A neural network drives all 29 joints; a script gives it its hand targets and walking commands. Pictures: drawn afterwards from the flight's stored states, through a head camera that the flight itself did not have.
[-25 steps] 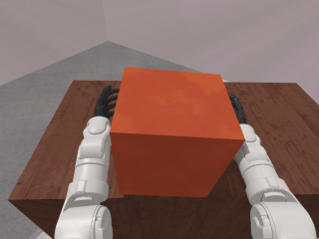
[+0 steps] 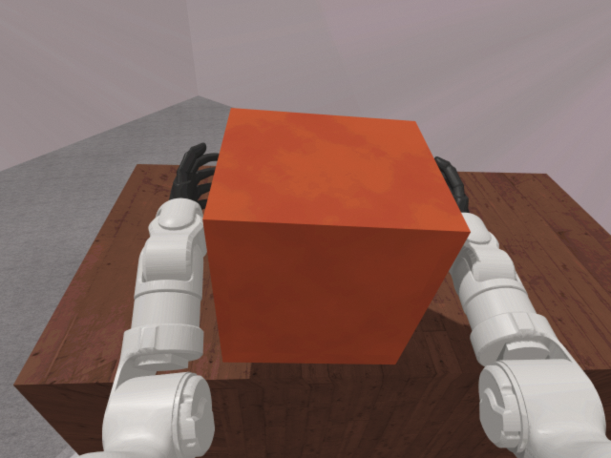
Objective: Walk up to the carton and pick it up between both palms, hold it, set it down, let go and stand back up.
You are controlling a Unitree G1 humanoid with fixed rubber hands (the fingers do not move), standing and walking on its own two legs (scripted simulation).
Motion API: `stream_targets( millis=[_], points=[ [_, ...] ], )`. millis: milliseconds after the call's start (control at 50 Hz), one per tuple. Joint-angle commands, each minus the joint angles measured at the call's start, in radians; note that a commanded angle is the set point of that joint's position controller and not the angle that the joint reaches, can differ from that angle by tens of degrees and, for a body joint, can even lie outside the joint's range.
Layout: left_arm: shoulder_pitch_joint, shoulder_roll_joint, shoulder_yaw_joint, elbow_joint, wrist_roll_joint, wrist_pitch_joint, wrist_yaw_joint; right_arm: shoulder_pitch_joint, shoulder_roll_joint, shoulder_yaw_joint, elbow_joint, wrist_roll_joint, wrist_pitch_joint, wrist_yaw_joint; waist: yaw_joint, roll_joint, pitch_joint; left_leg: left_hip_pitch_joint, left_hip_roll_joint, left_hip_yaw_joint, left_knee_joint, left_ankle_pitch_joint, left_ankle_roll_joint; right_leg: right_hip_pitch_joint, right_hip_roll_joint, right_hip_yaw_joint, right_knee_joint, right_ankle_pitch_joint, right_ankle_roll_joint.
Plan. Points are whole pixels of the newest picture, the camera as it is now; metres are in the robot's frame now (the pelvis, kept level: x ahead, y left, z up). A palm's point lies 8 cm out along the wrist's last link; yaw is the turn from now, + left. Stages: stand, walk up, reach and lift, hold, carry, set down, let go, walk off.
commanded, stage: reach and lift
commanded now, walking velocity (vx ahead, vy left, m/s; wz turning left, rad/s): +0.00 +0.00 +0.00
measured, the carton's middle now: (317, 243) +0.38 +0.01 +0.12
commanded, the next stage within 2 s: hold in 1.52 s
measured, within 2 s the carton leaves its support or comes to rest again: neither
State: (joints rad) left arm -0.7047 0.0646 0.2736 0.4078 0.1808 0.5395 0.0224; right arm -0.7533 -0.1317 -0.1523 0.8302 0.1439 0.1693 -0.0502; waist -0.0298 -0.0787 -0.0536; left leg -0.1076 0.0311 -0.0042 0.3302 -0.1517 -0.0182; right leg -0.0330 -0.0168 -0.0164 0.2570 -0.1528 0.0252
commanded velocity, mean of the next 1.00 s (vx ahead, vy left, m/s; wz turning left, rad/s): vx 0.00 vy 0.00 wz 0.00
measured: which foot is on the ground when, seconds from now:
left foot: down 0.00-1.00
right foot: down 0.00-1.00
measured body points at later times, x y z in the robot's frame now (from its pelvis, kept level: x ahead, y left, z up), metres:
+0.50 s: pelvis +0.01 +0.00 +0.00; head -0.07 +0.02 +0.44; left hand +0.39 +0.18 +0.23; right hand +0.40 -0.17 +0.23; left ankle +0.02 +0.13 -0.75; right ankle +0.00 -0.14 -0.75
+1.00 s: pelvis -0.01 +0.00 +0.00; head -0.10 +0.02 +0.44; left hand +0.38 +0.17 +0.27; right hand +0.38 -0.18 +0.28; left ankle +0.02 +0.13 -0.75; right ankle +0.00 -0.14 -0.75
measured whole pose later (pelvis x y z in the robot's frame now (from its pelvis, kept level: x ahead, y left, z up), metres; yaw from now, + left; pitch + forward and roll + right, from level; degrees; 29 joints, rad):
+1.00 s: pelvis -0.01 +0.00 +0.00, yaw +0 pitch -4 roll -1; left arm -0.89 0.11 0.32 0.46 0.15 0.80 0.03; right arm -1.01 -0.27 0.02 0.87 0.36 0.52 -0.15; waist -0.05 -0.02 -0.16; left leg -0.14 0.04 -0.01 0.37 -0.16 -0.02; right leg -0.06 0.00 0.00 0.29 -0.16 0.02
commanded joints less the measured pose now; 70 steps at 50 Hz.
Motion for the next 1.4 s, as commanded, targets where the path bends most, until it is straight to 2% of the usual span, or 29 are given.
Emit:
stream_targets(
  millis=[0,20,40,120,140,200,260,340,400,420,460,480,540,660,720,800,820,840,900,960,980,1020,1040,1080,1140,1160,1300,1340,1380],
  points=[
    [-0.698,-0.586,-0.453,-0.147,-0.128,-0.01,-0.103,-0.88,0.491,0.285,-0.343,0.081,-0.021,0.106,-0.025,0.154,-0.421,0.287,-0.041,0.024,0.015,0.319,-0.055,-0.071,0.083,-0.056,-0.048,0.053,-0.011],
    [-0.701,-0.602,-0.471,-0.146,-0.138,-0.002,-0.101,-0.899,0.482,0.283,-0.357,0.082,-0.014,0.103,-0.033,0.156,-0.433,0.275,-0.042,0.021,0.013,0.305,-0.051,-0.076,0.084,-0.055,-0.044,0.052,-0.01],
    [-0.68,-0.581,-0.445,-0.139,-0.124,0.012,-0.102,-0.876,0.491,0.299,-0.346,0.091,0.006,0.1,-0.018,0.14,-0.41,0.266,-0.044,0.026,0.005,0.299,-0.043,-0.052,0.08,-0.047,-0.042,0.06,-0.004],
    [-0.656,-0.569,-0.445,-0.18,-0.15,0.044,-0.112,-0.911,0.52,0.388,-0.449,0.166,0.042,0.07,-0.016,0.096,-0.459,0.232,-0.068,0.035,0.025,0.365,-0.035,0.05,0.076,-0.024,-0.011,0.251,0.008],
    [-0.641,-0.55,-0.42,-0.15,-0.14,0.053,-0.117,-0.903,0.531,0.408,-0.44,0.179,0.066,0.062,-0.006,0.058,-0.438,0.198,-0.072,0.032,0.018,0.337,-0.023,0.08,0.072,-0.017,-0.008,0.267,0.017],
    [-0.63,-0.501,-0.35,-0.127,-0.109,0.077,-0.15,-0.89,0.545,0.424,-0.428,0.197,0.108,0.036,0.004,0.026,-0.377,0.139,-0.087,0.043,-0.006,0.273,-0.005,0.142,0.059,0.0,0.001,0.323,0.028],
    [-0.657,-0.516,-0.372,-0.211,-0.133,0.081,-0.163,-0.923,0.567,0.466,-0.506,0.235,0.124,0.017,-0.005,0.026,-0.449,0.151,-0.093,0.033,0.007,0.328,-0.008,0.18,0.063,0.001,0.025,0.421,0.032],
    [-0.751,-0.527,-0.39,-0.264,-0.149,0.086,-0.16,-0.927,0.57,0.452,-0.498,0.253,0.156,0.006,-0.033,0.063,-0.413,0.174,-0.092,0.017,0.018,0.337,-0.025,0.122,0.077,-0.01,0.011,0.36,0.031],
    [-0.751,-0.526,-0.381,-0.187,-0.141,0.113,-0.165,-0.909,0.535,0.393,-0.424,0.243,0.183,0.011,-0.058,0.088,-0.328,0.165,-0.081,0.009,0.008,0.282,-0.027,0.042,0.082,-0.016,-0.013,0.235,0.02],
    [-0.774,-0.526,-0.392,-0.23,-0.144,0.117,-0.163,-0.923,0.54,0.401,-0.423,0.248,0.19,0.014,-0.055,0.1,-0.35,0.186,-0.076,0.007,0.004,0.292,-0.03,0.042,0.084,-0.021,-0.018,0.216,0.015],
    [-0.782,-0.51,-0.364,-0.191,-0.13,0.127,-0.164,-0.936,0.53,0.383,-0.391,0.248,0.208,0.017,-0.046,0.108,-0.324,0.17,-0.075,0.007,-0.004,0.258,-0.031,0.035,0.081,-0.018,-0.027,0.181,0.011],
    [-0.795,-0.525,-0.388,-0.232,-0.143,0.133,-0.162,-0.963,0.53,0.397,-0.427,0.259,0.204,0.017,-0.043,0.118,-0.385,0.187,-0.074,0.009,0.003,0.29,-0.033,0.048,0.085,-0.019,-0.017,0.2,0.008],
    [-0.819,-0.55,-0.43,-0.261,-0.177,0.139,-0.152,-0.965,0.527,0.394,-0.426,0.286,0.221,0.016,-0.074,0.155,-0.432,0.218,-0.072,0.005,0.034,0.362,-0.056,0.04,0.093,-0.017,-0.007,0.251,0.002],
    [-0.829,-0.526,-0.375,-0.161,-0.168,0.173,-0.154,-0.999,0.51,0.356,-0.374,0.294,0.26,0.024,-0.057,0.128,-0.373,0.141,-0.067,0.0,0.0,0.233,-0.038,0.013,0.09,-0.01,-0.019,0.144,-0.002],
    [-0.877,-0.536,-0.38,-0.183,-0.182,0.178,-0.152,-1.036,0.519,0.369,-0.366,0.325,0.272,0.028,-0.048,0.152,-0.414,0.147,-0.065,0.0,0.009,0.25,-0.042,0.025,0.095,-0.001,-0.008,0.165,-0.006],
    [-0.906,-0.538,-0.383,-0.17,-0.21,0.182,-0.139,-1.083,0.533,0.384,-0.393,0.35,0.289,0.032,-0.036,0.121,-0.439,0.128,-0.064,-0.006,0.014,0.243,-0.036,0.017,0.099,0.003,-0.012,0.17,-0.003],
    [-0.921,-0.535,-0.37,-0.177,-0.208,0.181,-0.136,-1.1,0.547,0.39,-0.407,0.354,0.291,0.032,-0.023,0.104,-0.451,0.122,-0.063,-0.004,0.009,0.23,-0.025,0.019,0.1,0.006,-0.008,0.166,0.001],
    [-0.908,-0.533,-0.365,-0.123,-0.205,0.188,-0.137,-1.097,0.545,0.38,-0.369,0.353,0.297,0.032,-0.023,0.106,-0.417,0.094,-0.062,-0.004,0.008,0.195,-0.023,0.004,0.099,0.01,-0.014,0.144,0.001],
    [-0.933,-0.513,-0.331,-0.098,-0.201,0.192,-0.145,-1.116,0.554,0.374,-0.34,0.347,0.319,0.034,-0.01,0.077,-0.41,0.07,-0.061,0.0,-0.013,0.133,-0.006,0.006,0.094,0.016,-0.017,0.108,0.003],
    [-0.981,-0.5,-0.304,-0.04,-0.196,0.197,-0.154,-1.155,0.555,0.352,-0.279,0.351,0.334,0.038,0.005,0.083,-0.377,0.032,-0.065,0.004,-0.026,0.065,0.006,-0.013,0.088,0.023,-0.021,0.055,0.005],
    [-0.998,-0.515,-0.328,-0.055,-0.223,0.191,-0.153,-1.179,0.567,0.357,-0.32,0.354,0.328,0.04,-0.003,0.078,-0.418,0.036,-0.065,0.002,-0.021,0.074,0.006,-0.006,0.089,0.024,-0.021,0.067,0.004],
    [-1.032,-0.507,-0.304,-0.046,-0.214,0.189,-0.152,-1.185,0.565,0.344,-0.276,0.356,0.339,0.039,0.003,0.085,-0.4,0.025,-0.068,0.002,-0.022,0.06,0.009,-0.014,0.088,0.027,-0.018,0.065,0.006],
    [-1.049,-0.515,-0.32,-0.065,-0.234,0.184,-0.15,-1.199,0.576,0.349,-0.302,0.368,0.338,0.038,-0.003,0.094,-0.453,0.045,-0.068,-0.001,-0.01,0.09,0.007,-0.004,0.088,0.029,-0.015,0.094,0.005],
    [-1.041,-0.504,-0.298,-0.001,-0.231,0.187,-0.156,-1.201,0.57,0.334,-0.261,0.37,0.353,0.03,-0.011,0.076,-0.41,0.02,-0.07,-0.005,-0.011,0.058,0.011,-0.017,0.087,0.035,-0.02,0.075,0.009],
    [-1.058,-0.496,-0.295,0.014,-0.245,0.189,-0.162,-1.212,0.554,0.311,-0.249,0.368,0.368,0.026,-0.019,0.079,-0.421,0.011,-0.068,-0.007,-0.021,0.046,0.012,-0.026,0.082,0.04,-0.025,0.068,0.007],
    [-1.101,-0.49,-0.305,-0.03,-0.258,0.183,-0.16,-1.223,0.554,0.314,-0.25,0.378,0.372,0.027,-0.021,0.093,-0.466,0.025,-0.069,-0.008,-0.011,0.06,0.008,-0.019,0.083,0.039,-0.02,0.081,0.006],
    [-1.048,-0.472,-0.285,-0.041,-0.252,0.215,-0.169,-1.155,0.476,0.307,-0.224,0.41,0.42,0.007,-0.054,0.125,-0.437,0.045,-0.065,-0.022,0.012,0.182,-0.025,0.012,0.092,0.041,-0.016,0.189,0.001],
    [-1.044,-0.468,-0.293,-0.062,-0.246,0.226,-0.177,-1.138,0.465,0.315,-0.223,0.42,0.429,0.005,-0.056,0.149,-0.442,0.052,-0.061,-0.024,0.013,0.21,-0.034,0.022,0.096,0.04,-0.013,0.203,-0.004],
    [-1.04,-0.458,-0.287,-0.074,-0.243,0.23,-0.181,-1.16,0.464,0.319,-0.251,0.428,0.432,0.005,-0.049,0.143,-0.455,0.05,-0.064,-0.021,0.015,0.229,-0.036,0.028,0.096,0.039,-0.01,0.206,-0.004]
  ],
)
